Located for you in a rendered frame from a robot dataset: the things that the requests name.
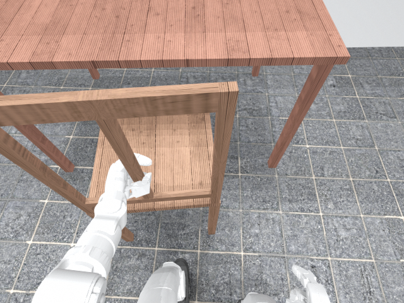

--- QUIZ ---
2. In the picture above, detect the left robot foot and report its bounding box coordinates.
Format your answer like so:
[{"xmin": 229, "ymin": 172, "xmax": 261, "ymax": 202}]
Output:
[{"xmin": 174, "ymin": 258, "xmax": 190, "ymax": 303}]

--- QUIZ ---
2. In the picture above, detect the robot right hand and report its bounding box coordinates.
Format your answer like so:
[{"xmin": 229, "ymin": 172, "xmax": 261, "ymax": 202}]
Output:
[{"xmin": 286, "ymin": 265, "xmax": 331, "ymax": 303}]

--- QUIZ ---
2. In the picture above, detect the table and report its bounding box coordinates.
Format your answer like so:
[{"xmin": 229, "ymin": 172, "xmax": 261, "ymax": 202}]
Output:
[{"xmin": 0, "ymin": 0, "xmax": 351, "ymax": 172}]

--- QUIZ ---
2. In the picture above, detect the left robot thigh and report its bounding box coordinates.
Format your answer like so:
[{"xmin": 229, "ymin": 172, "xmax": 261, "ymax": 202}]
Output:
[{"xmin": 137, "ymin": 266, "xmax": 186, "ymax": 303}]

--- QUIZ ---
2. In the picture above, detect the robot left hand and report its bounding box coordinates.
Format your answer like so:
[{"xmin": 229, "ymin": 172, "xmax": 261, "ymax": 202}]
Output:
[{"xmin": 105, "ymin": 153, "xmax": 152, "ymax": 199}]

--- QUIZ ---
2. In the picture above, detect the robot left upper arm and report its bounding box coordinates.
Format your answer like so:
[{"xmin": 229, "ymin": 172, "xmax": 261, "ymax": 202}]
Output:
[{"xmin": 35, "ymin": 268, "xmax": 107, "ymax": 303}]

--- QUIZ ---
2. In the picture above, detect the chair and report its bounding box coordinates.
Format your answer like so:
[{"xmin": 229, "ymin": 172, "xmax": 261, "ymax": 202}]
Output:
[{"xmin": 0, "ymin": 81, "xmax": 239, "ymax": 242}]

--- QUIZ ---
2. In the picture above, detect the robot left forearm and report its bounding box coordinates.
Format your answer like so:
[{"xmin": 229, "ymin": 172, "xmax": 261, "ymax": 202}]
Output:
[{"xmin": 31, "ymin": 191, "xmax": 127, "ymax": 303}]

